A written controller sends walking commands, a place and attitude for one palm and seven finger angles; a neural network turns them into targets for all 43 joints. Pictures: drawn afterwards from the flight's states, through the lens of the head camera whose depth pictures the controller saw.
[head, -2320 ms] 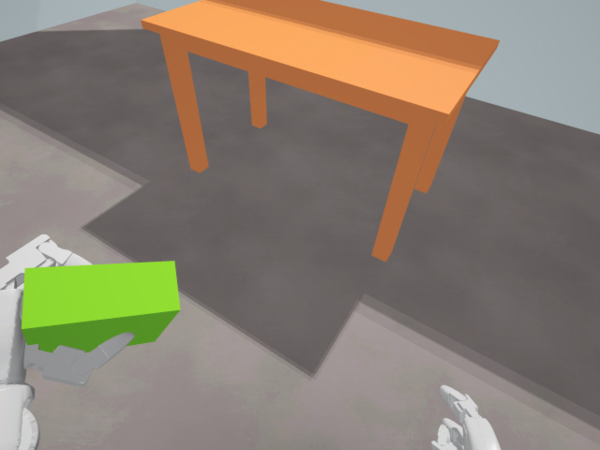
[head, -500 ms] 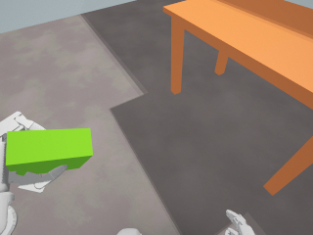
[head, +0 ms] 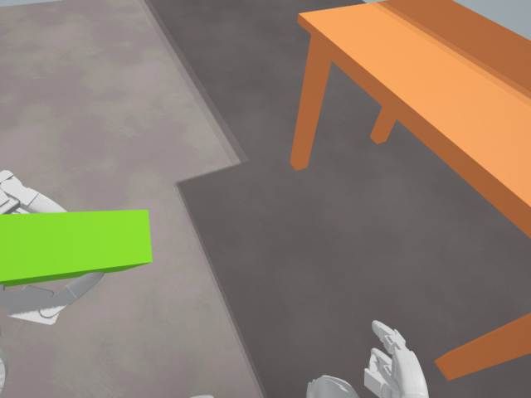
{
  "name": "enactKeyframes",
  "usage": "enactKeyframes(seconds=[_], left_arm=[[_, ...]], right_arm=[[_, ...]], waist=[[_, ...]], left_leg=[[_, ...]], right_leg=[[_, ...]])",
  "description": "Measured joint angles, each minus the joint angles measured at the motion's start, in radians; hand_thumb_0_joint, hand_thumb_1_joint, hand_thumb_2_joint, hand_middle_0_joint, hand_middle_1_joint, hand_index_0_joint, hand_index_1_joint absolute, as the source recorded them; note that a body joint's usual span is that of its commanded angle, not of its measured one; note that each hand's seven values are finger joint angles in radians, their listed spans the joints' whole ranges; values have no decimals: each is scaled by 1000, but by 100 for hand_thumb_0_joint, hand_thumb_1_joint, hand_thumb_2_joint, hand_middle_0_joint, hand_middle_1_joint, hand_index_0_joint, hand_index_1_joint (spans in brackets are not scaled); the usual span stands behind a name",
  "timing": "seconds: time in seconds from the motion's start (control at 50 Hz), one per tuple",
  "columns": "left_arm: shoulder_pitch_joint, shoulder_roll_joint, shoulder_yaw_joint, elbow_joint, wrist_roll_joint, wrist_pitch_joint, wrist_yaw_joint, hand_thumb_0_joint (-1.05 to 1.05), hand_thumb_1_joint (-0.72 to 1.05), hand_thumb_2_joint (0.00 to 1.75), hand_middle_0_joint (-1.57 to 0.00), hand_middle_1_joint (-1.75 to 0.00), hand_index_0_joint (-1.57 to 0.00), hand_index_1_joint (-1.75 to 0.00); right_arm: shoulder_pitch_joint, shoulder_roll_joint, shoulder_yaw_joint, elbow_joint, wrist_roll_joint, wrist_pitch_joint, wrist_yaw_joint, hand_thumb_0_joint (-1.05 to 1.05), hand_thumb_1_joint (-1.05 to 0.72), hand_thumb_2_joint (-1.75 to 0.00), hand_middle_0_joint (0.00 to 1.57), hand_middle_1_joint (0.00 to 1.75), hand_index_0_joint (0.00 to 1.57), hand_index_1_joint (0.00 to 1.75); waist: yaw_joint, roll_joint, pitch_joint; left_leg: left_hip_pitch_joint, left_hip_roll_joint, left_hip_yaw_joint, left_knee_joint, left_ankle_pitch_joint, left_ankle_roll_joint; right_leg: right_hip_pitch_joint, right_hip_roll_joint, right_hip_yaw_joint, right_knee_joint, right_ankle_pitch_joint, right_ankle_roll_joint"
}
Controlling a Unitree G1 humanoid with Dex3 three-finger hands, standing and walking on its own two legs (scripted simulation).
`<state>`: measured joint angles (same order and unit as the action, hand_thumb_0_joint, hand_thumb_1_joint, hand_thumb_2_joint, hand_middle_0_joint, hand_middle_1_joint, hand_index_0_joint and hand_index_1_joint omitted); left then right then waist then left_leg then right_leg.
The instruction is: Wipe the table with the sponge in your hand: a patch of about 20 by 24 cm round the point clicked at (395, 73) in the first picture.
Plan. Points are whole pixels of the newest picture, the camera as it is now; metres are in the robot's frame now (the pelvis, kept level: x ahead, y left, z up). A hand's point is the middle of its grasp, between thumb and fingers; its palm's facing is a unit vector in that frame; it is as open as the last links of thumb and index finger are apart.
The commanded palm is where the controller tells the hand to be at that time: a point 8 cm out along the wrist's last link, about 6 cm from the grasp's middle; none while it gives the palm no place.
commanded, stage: walk to a spot facing it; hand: left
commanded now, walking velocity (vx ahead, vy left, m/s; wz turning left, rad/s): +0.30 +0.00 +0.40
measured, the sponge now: (92, 248) +0.24 +0.20 +0.17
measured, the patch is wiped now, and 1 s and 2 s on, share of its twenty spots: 0.00 0.00 0.00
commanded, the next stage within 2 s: turn to face it in 0.42 s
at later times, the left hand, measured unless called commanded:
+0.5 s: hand (47, 218) +0.26 +0.25 +0.18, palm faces +0.57 -0.70 -0.44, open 9.4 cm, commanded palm +0.19 +0.29 +0.19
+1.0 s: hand (114, 200) +0.30 +0.20 +0.17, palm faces +0.54 -0.73 -0.41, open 9.4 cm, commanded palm +0.24 +0.23 +0.19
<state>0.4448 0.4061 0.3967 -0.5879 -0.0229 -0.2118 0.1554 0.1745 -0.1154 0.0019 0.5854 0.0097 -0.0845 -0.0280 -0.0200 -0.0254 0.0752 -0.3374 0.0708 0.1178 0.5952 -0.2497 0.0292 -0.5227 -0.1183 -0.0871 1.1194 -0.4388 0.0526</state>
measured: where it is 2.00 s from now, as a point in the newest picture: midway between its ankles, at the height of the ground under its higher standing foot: outside the picture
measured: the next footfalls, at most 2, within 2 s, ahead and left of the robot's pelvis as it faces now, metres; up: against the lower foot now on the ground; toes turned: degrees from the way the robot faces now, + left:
right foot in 0.18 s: +0.15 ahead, -0.16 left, +0.00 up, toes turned -5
left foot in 0.52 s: +0.17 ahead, +0.12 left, +0.00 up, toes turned +25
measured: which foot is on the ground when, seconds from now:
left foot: down 0.00-0.18, up 0.20-0.50, down 0.52-0.86, up 0.88-1.00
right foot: up 0.00-0.16, down 0.18-0.52, up 0.54-0.84, down 0.86-1.00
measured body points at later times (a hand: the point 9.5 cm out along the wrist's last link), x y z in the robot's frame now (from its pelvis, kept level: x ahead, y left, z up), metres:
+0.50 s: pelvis +0.11 -0.02 +0.00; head +0.15 +0.00 +0.44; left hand +0.23 +0.28 +0.21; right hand +0.34 -0.26 -0.07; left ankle +0.13 +0.10 -0.72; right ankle +0.12 -0.16 -0.73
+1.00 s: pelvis +0.12 -0.07 +0.00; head +0.15 -0.09 +0.45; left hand +0.27 +0.24 +0.19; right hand +0.35 -0.23 -0.10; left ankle +0.09 +0.08 -0.66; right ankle +0.18 -0.13 -0.73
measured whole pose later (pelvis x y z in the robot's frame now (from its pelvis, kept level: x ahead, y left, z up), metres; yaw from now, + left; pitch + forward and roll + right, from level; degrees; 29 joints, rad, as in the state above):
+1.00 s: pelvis +0.12 -0.07 +0.00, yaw +9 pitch -2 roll +2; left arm 0.40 0.31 0.32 -0.43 -0.03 -0.15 0.14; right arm 0.13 -0.19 0.03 0.61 0.00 -0.05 -0.03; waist 0.04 0.04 0.07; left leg -0.46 0.06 0.05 1.10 -0.44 -0.08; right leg -0.33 0.02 -0.06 0.60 -0.24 -0.08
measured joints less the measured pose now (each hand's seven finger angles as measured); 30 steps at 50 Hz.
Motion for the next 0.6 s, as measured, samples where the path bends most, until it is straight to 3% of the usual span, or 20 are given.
enactKeyframes(seconds=[0.08, 0.16, 0.18, 0.2, 0.24, 0.28, 0.32, 0.36, 0.42, 0.5, 0.52, 0.54, 0.6], left_arm=[[69, -13, -17, -17, -8, -22, -14, -1, -43, 99, -83, -135, -83, -134], [52, -18, -19, 52, -3, -3, -16, -1, -43, 99, -83, -135, -83, -134], [37, -13, -17, 69, 1, 7, -14, -1, -43, 99, -83, -135, -83, -134], [12, -18, -22, 88, 8, 17, -13, -1, -43, 99, -83, -135, -83, -134], [-41, -58, -56, 131, 12, 38, -12, -1, -43, 99, -83, -135, -83, -134], [-48, -92, -79, 149, 11, 47, -13, -1, -43, 99, -83, -135, -83, -134], [-24, -101, -88, 135, 13, 47, -15, -1, -43, 99, -83, -135, -83, -134], [6, -85, -85, 97, 14, 44, -14, -1, -43, 99, -83, -135, -83, -134], [42, -41, -60, 20, 8, 35, -1, -1, -43, 99, -83, -135, -83, -134], [72, 4, -6, -76, -9, 19, 27, -1, -43, 99, -83, -135, -83, -134], [74, 13, 9, -91, -16, 14, 34, -1, -43, 99, -83, -135, -83, -134], [57, 23, 20, -86, -22, 7, 37, -1, -43, 99, -83, -135, -83, -134], [-3, 44, 32, -23, -12, -5, 25, -1, -43, 99, -83, -135, -83, -134]], right_arm=[[41, 26, 30, 14, -6, -19, -1, 1, -90, -90, 20, 30, 20, 30], [67, 16, 41, 35, -8, -13, -16, 1, -90, -90, 21, 30, 21, 30], [71, 10, 41, 35, -7, -9, -20, 1, -90, -90, 21, 30, 21, 30], [67, -2, 38, 41, -6, -4, -23, 1, -90, -90, 21, 30, 21, 30], [42, -47, 26, 73, -12, 9, -26, 1, -90, -90, 21, 30, 21, 30], [20, -87, 11, 95, -16, 26, -25, 1, -90, -90, 21, 30, 21, 30], [6, -115, -6, 93, -16, 43, -30, 1, -90, -90, 21, 30, 21, 30], [0, -131, -24, 70, -17, 52, -37, 1, -90, -90, 20, 30, 20, 30], [7, -146, -49, 15, -20, 56, -46, 1, -91, -90, 20, 30, 20, 30], [16, -166, -73, -51, -22, 57, -50, 1, -91, -90, 20, 30, 20, 30], [13, -170, -79, -65, -20, 55, -51, 1, -91, -90, 20, 30, 20, 30], [0, -158, -86, -66, -17, 49, -51, 1, -91, -90, 20, 30, 20, 30], [-31, -101, -70, -39, -6, 33, -27, 1, -91, -90, 19, 30, 20, 30]], waist=[[27, 48, -19], [59, 85, -31], [62, 81, -37], [66, 80, -36], [63, 94, -20], [55, 89, -10], [39, 71, 1], [25, 42, 14], [13, -3, 26], [8, -33, 25], [7, -32, 25], [6, -37, 35], [9, -30, 51]], left_leg=[[49, 12, -39, -58, 3, -19], [70, 17, -82, -21, -44, -45], [55, 11, -90, 26, -78, -41], [22, 6, -94, 121, -144, -32], [-64, -15, -111, 379, -222, -30], [-136, -26, -96, 576, -207, -46], [-180, -18, -69, 643, -188, -62], [-188, 0, -38, 577, -179, -69], [-152, 19, 11, 355, -170, -71], [-52, -3, 56, 53, -74, -70], [-35, -10, 58, 9, 29, -37], [-47, -14, 55, 43, 47, -10], [-52, -2, 24, 87, -14, 4]], right_leg=[[41, 1, -32, -255, 57, 13], [168, 33, -73, -486, 96, 21], [205, 36, -73, -552, 105, 9], [204, 32, -75, -553, 197, -15], [203, 13, -102, -482, 185, -48], [230, -5, -121, -479, 143, -53], [264, -20, -138, -511, 137, -44], [290, -35, -153, -541, 142, -39], [305, -61, -175, -552, 132, -32], [274, -101, -187, -457, 68, -5], [243, -113, -175, -380, 45, 1], [202, -108, -128, -270, -28, 9], [90, -20, -9, 6, -125, 9]])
